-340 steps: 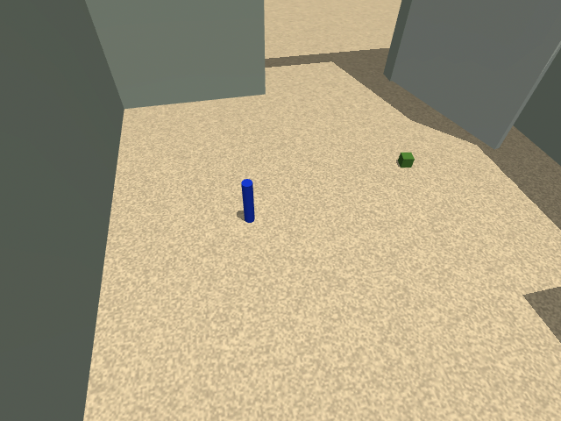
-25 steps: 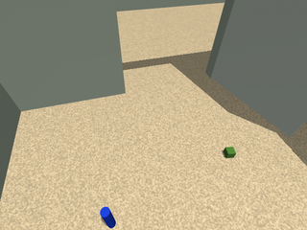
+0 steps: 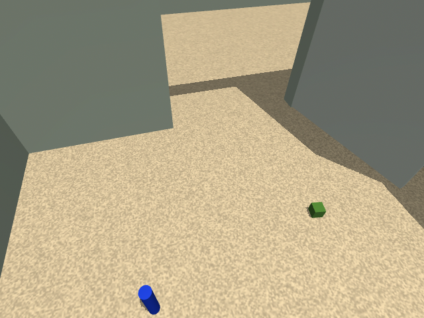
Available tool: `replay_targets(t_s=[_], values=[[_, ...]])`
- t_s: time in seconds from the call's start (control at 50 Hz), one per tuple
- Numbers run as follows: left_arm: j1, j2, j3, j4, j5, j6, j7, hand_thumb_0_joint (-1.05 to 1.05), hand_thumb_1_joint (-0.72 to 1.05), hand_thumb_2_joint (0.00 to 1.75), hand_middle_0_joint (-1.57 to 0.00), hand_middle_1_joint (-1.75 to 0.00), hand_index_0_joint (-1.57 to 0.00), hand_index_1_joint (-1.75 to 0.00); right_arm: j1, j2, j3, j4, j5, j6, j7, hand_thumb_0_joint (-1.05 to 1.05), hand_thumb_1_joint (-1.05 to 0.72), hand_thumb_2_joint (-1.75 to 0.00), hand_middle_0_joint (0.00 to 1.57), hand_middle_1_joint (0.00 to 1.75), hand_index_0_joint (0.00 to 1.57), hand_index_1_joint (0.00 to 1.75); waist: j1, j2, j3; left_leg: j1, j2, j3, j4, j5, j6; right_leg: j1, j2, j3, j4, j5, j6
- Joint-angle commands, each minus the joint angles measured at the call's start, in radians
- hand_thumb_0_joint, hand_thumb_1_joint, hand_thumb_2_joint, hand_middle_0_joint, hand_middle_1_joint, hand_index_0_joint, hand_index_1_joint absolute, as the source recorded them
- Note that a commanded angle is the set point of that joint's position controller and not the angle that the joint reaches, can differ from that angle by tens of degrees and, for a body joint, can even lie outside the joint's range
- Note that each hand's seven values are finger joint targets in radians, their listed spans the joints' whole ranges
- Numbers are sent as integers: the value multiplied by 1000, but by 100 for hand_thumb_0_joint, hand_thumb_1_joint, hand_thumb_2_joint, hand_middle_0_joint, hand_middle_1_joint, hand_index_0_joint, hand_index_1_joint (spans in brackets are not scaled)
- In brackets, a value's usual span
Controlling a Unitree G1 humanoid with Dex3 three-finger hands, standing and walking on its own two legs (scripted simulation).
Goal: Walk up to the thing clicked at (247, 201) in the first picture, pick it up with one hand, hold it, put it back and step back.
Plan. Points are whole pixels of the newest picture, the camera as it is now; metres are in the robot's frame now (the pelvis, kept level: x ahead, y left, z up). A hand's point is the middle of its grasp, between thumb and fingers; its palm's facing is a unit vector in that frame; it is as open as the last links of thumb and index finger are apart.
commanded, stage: go down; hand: left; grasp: from the side
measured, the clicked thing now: (150, 300) +0.32 +0.24 -0.66
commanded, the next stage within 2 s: none
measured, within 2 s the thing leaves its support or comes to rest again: neither
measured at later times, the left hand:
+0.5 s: hand out of the picture +0.14 +0.29 -0.20, palm faces +0.09 -0.94 -0.32, open 15.4 cm
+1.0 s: hand out of the picture +0.13 +0.32 -0.23, palm faces +0.15 -0.95 -0.28, open 17.5 cm
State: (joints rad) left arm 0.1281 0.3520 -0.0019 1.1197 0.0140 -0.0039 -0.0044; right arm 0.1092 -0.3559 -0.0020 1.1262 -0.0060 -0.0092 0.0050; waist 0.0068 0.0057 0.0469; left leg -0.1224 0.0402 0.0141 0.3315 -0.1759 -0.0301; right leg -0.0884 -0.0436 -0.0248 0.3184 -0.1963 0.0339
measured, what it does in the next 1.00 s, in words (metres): lowers itself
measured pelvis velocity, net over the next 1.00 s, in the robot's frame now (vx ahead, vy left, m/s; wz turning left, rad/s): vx -0.03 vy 0.01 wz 0.00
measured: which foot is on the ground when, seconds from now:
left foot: down 0.00-1.00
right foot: down 0.00-1.00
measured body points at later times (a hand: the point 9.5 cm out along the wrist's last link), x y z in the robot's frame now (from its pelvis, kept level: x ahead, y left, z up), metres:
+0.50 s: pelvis -0.02 +0.00 -0.06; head +0.06 +0.02 +0.38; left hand +0.14 +0.34 -0.17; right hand +0.09 -0.27 -0.17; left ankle +0.00 +0.14 -0.75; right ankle -0.01 -0.14 -0.75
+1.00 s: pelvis -0.03 +0.01 -0.13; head +0.08 +0.03 +0.31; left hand +0.12 +0.37 -0.21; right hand +0.16 -0.24 -0.20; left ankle +0.00 +0.14 -0.75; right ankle -0.01 -0.14 -0.75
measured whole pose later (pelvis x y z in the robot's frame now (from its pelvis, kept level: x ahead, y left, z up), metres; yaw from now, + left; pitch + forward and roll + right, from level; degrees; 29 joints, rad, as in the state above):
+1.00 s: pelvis -0.03 +0.01 -0.13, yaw +0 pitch +21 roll -3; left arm 0.19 0.43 0.40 0.58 -0.03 0.03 -0.23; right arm 0.17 -0.25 -0.01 0.54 -0.01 -0.18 -0.07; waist -0.01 -0.01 -0.14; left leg -1.12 0.06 -0.05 1.29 -0.54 -0.03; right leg -1.05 -0.04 -0.04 1.25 -0.56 0.03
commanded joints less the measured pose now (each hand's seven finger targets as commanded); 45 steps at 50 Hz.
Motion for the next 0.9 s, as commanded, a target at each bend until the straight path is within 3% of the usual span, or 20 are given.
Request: replay_targets(t_s=[0.0, 0.02, 0.04, 0.06, 0.08, 0.1, 0.14, 0.2, 0.26, 0.3, 0.4, 0.42, 0.44, 0.46, 0.52, 0.64, 0.74, 0.82, 0.84, 0.88], values=[[-30, 220, 47, -58, -3, -22, 12, 0, 90, 90, -20, -30, -20, -30, -44, -214, -41, -63, -2, -17, -11, 0, -90, -90, 20, 30, 20, 30, -5, -6, -70, 49, 103, -77, -44, 169, 41, -19, -98, 63, -45, 142, -43], [-28, 215, 45, -61, -3, -24, 11, 0, 82, 82, -28, -24, -28, -31, -35, -211, -40, -63, -4, -17, -10, 0, -98, -92, 21, 30, 21, 30, -4, -4, -78, 40, 102, -73, -38, 172, 45, -5, -103, 65, -46, 157, -43], [-379, 41, 51, -412, -55, -115, 24, 0, 74, 74, -20, -16, -20, -23, -10, -40, 5, -333, 63, -68, -31, 0, -100, -93, 20, 30, 20, 30, -133, 2, 11, -96, -38, 46, 28, 4, 39, -253, 33, 4, 33, 85, -31], [-496, 96, 66, -330, -54, -108, 34, 0, 66, 66, -12, -8, -12, -15, 38, -68, -1, -274, 63, -66, -42, 0, -99, -93, 20, 30, 20, 30, -101, -20, -27, -87, -45, 40, 47, -10, 41, -202, 30, -9, 39, 57, -28], [-301, 181, 123, -172, -37, -69, 38, 0, 58, 58, -4, 0, -4, -7, 84, -104, -25, -286, 70, -55, -54, 0, -98, -93, 20, 30, 20, 30, -68, -29, -25, -103, -42, 45, 50, -19, 38, -194, 38, -19, 41, 18, -36], [-261, 219, 154, -97, -14, -49, 28, 0, 50, 50, -1, 0, -1, 0, 94, -107, -38, -298, 60, -47, -55, 0, -98, -92, 20, 30, 20, 30, -56, -54, -63, -137, -49, 44, 95, -14, 42, -207, 37, -20, 65, 11, -36], [-333, 280, 209, -108, 23, -55, 7, 0, 34, 34, -1, -1, -1, 0, 107, -101, -63, -345, 40, -57, -58, 0, -99, -93, 20, 30, 20, 30, -33, -56, -173, -164, -44, 35, 156, 31, 42, -207, 33, -15, 141, 67, -37], [-95, 250, 263, -63, 61, -19, -22, 0, 14, 16, -3, -2, -4, -2, 148, -90, -85, -398, 21, -65, -41, 0, -96, -92, 20, 30, 20, 30, 20, 25, -247, -238, -56, 36, 229, 78, 30, -220, 34, -12, 228, 93, -49], [-103, 233, 287, -103, 67, 8, -32, 0, 2, 14, -4, -4, -4, -3, 129, -74, -88, -461, 24, -71, -35, 0, -94, -91, 20, 30, 20, 30, 13, 32, -244, -287, -50, 27, 264, 77, 25, -270, 44, -14, 264, 76, -52], [-145, 257, 317, -140, 64, 15, -44, 0, -11, 10, -4, -3, -5, -3, 112, -72, -88, -494, 23, -76, -28, 0, -92, -91, 20, 30, 20, 30, 1, 5, -233, -360, -45, 20, 329, 45, 29, -336, 45, -15, 311, 40, -49], [-71, 277, 386, -246, 48, -43, -108, 0, -36, 5, -6, -5, -6, -5, 119, -66, -103, -570, 15, -104, -23, 0, -90, -90, 20, 30, 20, 30, 6, 43, -317, -495, -30, 6, 495, -28, 30, -505, 45, -13, 493, -40, -51], [-96, 256, 363, -307, 42, -55, -124, 0, -40, 3, -7, -5, -7, -5, 125, -69, -109, -582, 14, -109, -25, 0, -90, -90, 20, 30, 20, 30, -13, 52, -333, -503, -25, 1, 514, -39, 30, -537, 48, -13, 517, -48, -50], [-87, 285, 390, -370, 38, -61, -131, 0, -43, 3, -7, -5, -7, -5, 128, -66, -108, -597, 15, -114, -27, 0, -90, -90, 20, 30, 20, 30, -4, 69, -367, -504, -23, -4, 527, -38, 29, -546, 46, -13, 538, -48, -52], [-80, 253, 370, -418, 28, -63, -140, 0, -48, 0, -8, -5, -8, -5, 122, -68, -111, -612, 16, -118, -31, 0, -90, -90, 20, 30, 20, 30, -19, 75, -369, -512, -19, -9, 541, -54, 28, -581, 49, -15, 557, -63, -50], [-15, 251, 382, -523, 15, -40, -146, 0, -56, 0, -10, -4, -10, -4, 123, -67, -110, -631, 20, -131, -43, 0, -90, -90, 20, 30, 20, 30, -20, 80, -393, -518, -7, -24, 560, -57, 26, -615, 52, -23, 590, -79, -52], [71, 262, 404, -677, 2, 37, -138, 0, -61, 0, -10, -2, -10, -1, 121, -64, -101, -654, 17, -149, -65, 0, -89, -89, 20, 30, 20, 30, -26, 94, -416, -565, 0, -37, 613, -84, 24, -666, 47, -25, 641, -103, -49], [128, 270, 435, -714, -9, 83, -143, 0, -59, 0, -9, -2, -10, -1, 112, -42, -81, -677, 11, -163, -85, 0, -91, -90, 20, 30, 20, 30, -30, 77, -412, -622, -9, -27, 671, -69, 33, -684, 41, -20, 661, -85, -46], [129, 253, 440, -722, -25, 75, -173, 0, -58, 0, -9, -1, -10, -1, 94, -42, -78, -696, 6, -183, -89, 0, -92, -90, 20, 30, 20, 30, -25, 91, -375, -681, -7, -40, 693, -114, 30, -765, 41, -25, 707, -139, -49], [132, 285, 471, -718, -27, 70, -179, 0, -56, 0, -9, -2, -10, -1, 93, -39, -76, -696, 4, -186, -90, 0, -93, -90, 20, 30, 20, 30, -17, 102, -371, -695, -9, -36, 700, -138, 32, -779, 39, -23, 712, -159, -50], [68, 300, 477, -718, -34, 39, -200, 0, -61, 0, -10, -2, -10, -1, 92, -45, -78, -694, 1, -196, -91, 0, -92, -90, 20, 30, 20, 30, -34, 100, -379, -729, -4, -48, 734, -153, 32, -835, 42, -25, 757, -171, -49]])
